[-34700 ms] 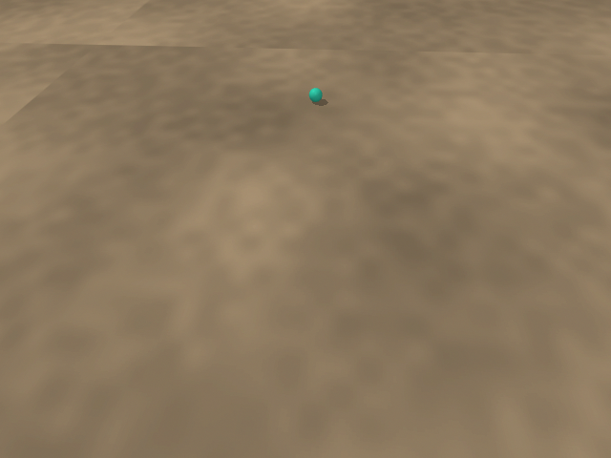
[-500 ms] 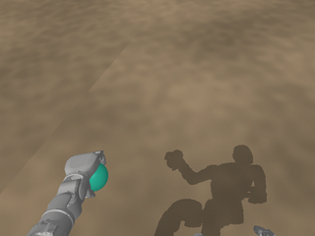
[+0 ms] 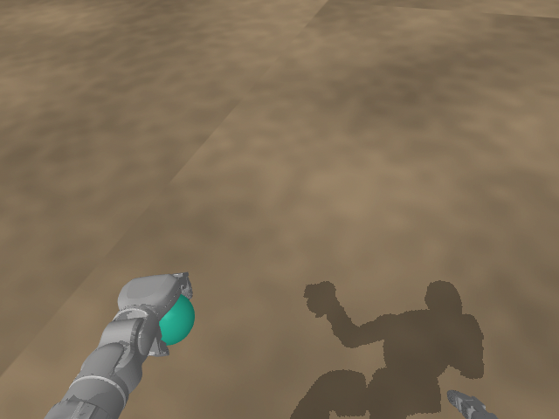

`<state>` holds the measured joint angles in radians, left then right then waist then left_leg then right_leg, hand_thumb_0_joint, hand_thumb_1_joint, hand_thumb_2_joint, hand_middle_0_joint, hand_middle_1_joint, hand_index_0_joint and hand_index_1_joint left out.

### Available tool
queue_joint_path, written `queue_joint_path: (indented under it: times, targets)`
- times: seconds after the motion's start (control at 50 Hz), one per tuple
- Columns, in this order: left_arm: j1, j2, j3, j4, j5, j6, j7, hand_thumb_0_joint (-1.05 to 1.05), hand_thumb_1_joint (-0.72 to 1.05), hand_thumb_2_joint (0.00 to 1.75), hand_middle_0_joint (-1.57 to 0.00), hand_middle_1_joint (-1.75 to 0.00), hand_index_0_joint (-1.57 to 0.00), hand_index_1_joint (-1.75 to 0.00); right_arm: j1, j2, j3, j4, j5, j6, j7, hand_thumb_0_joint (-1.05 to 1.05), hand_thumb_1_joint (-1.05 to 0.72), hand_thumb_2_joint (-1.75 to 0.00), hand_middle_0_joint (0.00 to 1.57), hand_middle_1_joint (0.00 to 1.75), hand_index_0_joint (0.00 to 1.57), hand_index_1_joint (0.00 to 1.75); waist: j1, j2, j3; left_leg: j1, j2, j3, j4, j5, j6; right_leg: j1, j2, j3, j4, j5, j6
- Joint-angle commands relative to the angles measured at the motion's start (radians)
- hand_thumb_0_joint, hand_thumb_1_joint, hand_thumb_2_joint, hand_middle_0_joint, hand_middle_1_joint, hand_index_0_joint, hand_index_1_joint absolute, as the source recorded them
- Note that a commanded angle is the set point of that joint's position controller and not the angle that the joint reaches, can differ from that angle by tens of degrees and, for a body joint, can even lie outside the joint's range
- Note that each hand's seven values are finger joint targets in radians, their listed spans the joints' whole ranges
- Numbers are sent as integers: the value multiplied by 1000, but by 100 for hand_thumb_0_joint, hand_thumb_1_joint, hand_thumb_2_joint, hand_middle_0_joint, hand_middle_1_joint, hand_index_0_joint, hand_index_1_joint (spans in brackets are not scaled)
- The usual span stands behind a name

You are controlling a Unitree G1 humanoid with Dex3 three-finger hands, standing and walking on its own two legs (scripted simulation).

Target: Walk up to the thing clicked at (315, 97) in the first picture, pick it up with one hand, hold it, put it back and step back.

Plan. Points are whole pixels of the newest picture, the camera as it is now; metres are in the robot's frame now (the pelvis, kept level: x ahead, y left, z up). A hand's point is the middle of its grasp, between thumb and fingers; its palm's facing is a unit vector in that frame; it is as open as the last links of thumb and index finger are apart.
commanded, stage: hold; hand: left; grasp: from above
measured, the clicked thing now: (168, 318) +0.32 +0.21 -0.07
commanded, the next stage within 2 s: crouch in 1.42 s
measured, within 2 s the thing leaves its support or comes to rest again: neither
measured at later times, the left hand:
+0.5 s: hand (159, 329) +0.28 +0.21 -0.03, palm faces -0.44 -0.05 -0.89, open 11.1 cm
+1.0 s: hand (159, 321) +0.29 +0.21 -0.02, palm faces -0.44 -0.05 -0.90, open 11.1 cm
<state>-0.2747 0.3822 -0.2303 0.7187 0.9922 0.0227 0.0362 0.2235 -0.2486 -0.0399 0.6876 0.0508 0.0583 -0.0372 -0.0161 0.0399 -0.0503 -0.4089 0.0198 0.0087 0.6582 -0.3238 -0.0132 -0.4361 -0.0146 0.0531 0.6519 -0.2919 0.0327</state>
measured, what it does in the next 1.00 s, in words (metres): stands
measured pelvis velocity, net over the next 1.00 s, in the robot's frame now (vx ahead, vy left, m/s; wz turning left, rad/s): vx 0.00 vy -0.01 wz -0.01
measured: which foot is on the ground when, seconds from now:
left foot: down 0.00-1.00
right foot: down 0.00-1.00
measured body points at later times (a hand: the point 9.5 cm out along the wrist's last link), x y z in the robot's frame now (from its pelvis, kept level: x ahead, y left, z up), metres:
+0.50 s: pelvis -0.01 -0.01 +0.01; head +0.00 -0.03 +0.46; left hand +0.30 +0.21 +0.02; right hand +0.13 -0.26 -0.11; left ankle +0.01 +0.13 -0.72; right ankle +0.03 -0.14 -0.72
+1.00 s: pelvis +0.00 -0.01 +0.01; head +0.01 -0.03 +0.46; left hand +0.31 +0.21 +0.03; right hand +0.16 -0.25 -0.10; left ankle +0.01 +0.13 -0.72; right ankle +0.03 -0.14 -0.72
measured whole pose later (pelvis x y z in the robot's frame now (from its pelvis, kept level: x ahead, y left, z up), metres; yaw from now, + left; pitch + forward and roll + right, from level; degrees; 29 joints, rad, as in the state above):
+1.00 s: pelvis +0.00 -0.01 +0.01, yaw +0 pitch +1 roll +1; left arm -0.22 0.39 -0.24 0.57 0.98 0.01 -0.05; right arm 0.16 -0.25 -0.02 0.68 0.07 0.05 -0.06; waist 0.01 0.05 -0.01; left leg -0.27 0.02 0.02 0.51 -0.26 -0.02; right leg -0.31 -0.01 0.06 0.53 -0.23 0.03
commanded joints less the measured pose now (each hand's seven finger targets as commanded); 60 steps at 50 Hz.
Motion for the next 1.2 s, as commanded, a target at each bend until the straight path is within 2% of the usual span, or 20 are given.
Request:
queue_joint_path:
  times: [0.0,0.12,0.14,0.16,0.2,0.24,0.38,0.48,0.54,0.64,0.74,0.78,0.82,0.92,0.98,1.02,1.06,1.1,1.14,1.18]
  targets:
    - [-330,195,91,-215,-7,-5,39,0,45,106,-82,-104,-84,-102,-65,-139,-46,-130,7,-39,-12,0,-91,-90,20,30,20,30,3,-8,-244,137,-35,15,-112,217,14,112,45,-41,-108,163,-39]
    - [-309,198,90,-195,-4,0,21,0,46,106,-82,-105,-84,-103,-81,-136,-40,-131,6,-46,-15,0,-91,-90,20,30,20,30,4,-30,-222,135,-32,9,-133,182,16,115,45,-40,-131,128,-37]
    - [-324,195,83,-241,-9,-3,16,0,47,105,-81,-107,-84,-104,-88,-134,-39,-135,8,-48,-15,0,-91,-90,20,30,20,30,11,-22,-238,150,-32,12,-139,185,16,128,44,-39,-132,129,-39]
    - [-286,193,84,-194,-6,2,11,0,46,105,-81,-106,-84,-103,-91,-134,-38,-132,8,-49,-15,0,-91,-91,20,30,20,30,8,-43,-216,139,-35,14,-138,189,19,131,42,-39,-139,132,-36]
    - [-303,210,98,-229,-15,-2,5,0,46,105,-80,-107,-83,-104,-101,-131,-35,-134,8,-49,-18,0,-91,-90,20,30,20,30,17,-30,-224,150,-36,18,-144,185,18,136,42,-39,-149,125,-35]
    - [-303,194,83,-241,-20,-4,-1,0,46,103,-81,-106,-84,-103,-108,-131,-31,-138,9,-54,-18,0,-91,-91,20,30,20,30,8,-50,-213,147,-37,19,-149,163,23,137,39,-36,-158,111,-32]
    - [-310,224,107,-272,-13,-23,-7,0,44,102,-79,-107,-82,-103,-133,-126,-25,-148,10,-59,-24,0,-91,-91,20,30,20,30,21,-15,-188,151,-36,15,-180,102,19,129,38,-32,-178,50,-36]
    - [-297,215,107,-291,-24,-25,-8,0,44,106,-80,-107,-83,-105,-138,-124,-25,-147,12,-63,-26,0,-91,-91,20,30,20,30,17,-44,-218,179,-40,26,-175,141,25,158,36,-30,-187,81,-29]
    - [-303,231,116,-324,-17,-23,-5,0,46,105,-80,-106,-83,-103,-145,-123,-26,-144,14,-62,-29,0,-91,-91,20,30,20,30,30,-30,-237,194,-43,31,-175,170,23,172,36,-30,-190,108,-29]
    - [-282,218,101,-303,-22,-12,-21,0,45,105,-80,-107,-83,-104,-149,-122,-24,-139,16,-60,-31,0,-91,-91,20,30,20,30,23,-45,-208,196,-37,27,-188,183,24,171,40,-36,-196,124,-30]
    - [-256,208,92,-325,-29,-8,-46,0,42,103,-77,-108,-80,-104,-161,-119,-21,-150,20,-55,-31,0,-91,-91,20,30,20,30,37,-41,-201,214,-36,30,-201,207,23,188,40,-39,-205,140,-33]
    - [-255,190,73,-315,-33,-7,-54,0,41,103,-77,-107,-80,-104,-164,-119,-18,-154,21,-54,-31,0,-91,-91,20,30,20,30,27,-59,-176,211,-37,29,-205,195,26,179,39,-39,-213,131,-32]
    - [-247,220,102,-323,-28,-6,-52,0,40,100,-75,-106,-79,-102,-164,-117,-19,-156,23,-53,-32,0,-91,-91,20,30,20,30,38,-40,-188,213,-39,32,-207,202,24,188,37,-39,-215,136,-32]
    - [-289,229,113,-339,-15,-9,-45,0,40,102,-76,-106,-79,-102,-160,-117,-16,-152,20,-47,-33,0,-91,-91,20,30,20,30,27,-31,-201,231,-40,34,-203,228,25,196,37,-37,-213,166,-32]
    - [-319,246,130,-356,-10,-12,-36,0,39,106,-75,-108,-78,-105,-164,-115,-19,-149,20,-45,-34,0,-91,-91,20,30,20,30,37,-3,-218,244,-41,34,-206,242,21,201,39,-37,-210,174,-35]
    - [-295,206,96,-333,-13,-10,-40,0,40,104,-75,-110,-79,-106,-159,-115,-20,-145,20,-47,-32,0,-91,-90,20,30,20,30,30,-22,-210,245,-36,29,-211,243,20,206,43,-41,-209,174,-37]
    - [-268,219,112,-338,-17,-7,-42,0,41,105,-76,-109,-79,-105,-158,-120,-26,-144,19,-46,-32,0,-91,-90,20,30,20,30,37,-10,-223,253,-35,29,-212,266,20,211,42,-42,-208,198,-37]
    - [-245,189,79,-331,-24,-4,-57,0,41,107,-76,-109,-80,-106,-155,-120,-28,-148,21,-45,-30,0,-91,-90,20,30,20,30,32,-23,-225,260,-31,25,-212,300,19,223,44,-46,-202,229,-38]
    - [-261,220,107,-338,-24,-6,-60,0,40,107,-77,-107,-79,-104,-153,-120,-30,-146,19,-41,-32,0,-91,-90,20,30,20,30,39,-23,-221,254,-32,25,-209,308,19,227,44,-49,-207,236,-37]
    - [-275,202,81,-334,-26,-10,-66,0,39,105,-76,-107,-78,-104,-150,-119,-27,-146,20,-40,-32,0,-91,-90,20,30,20,30,27,-36,-206,255,-31,26,-214,293,22,218,43,-47,-212,228,-37]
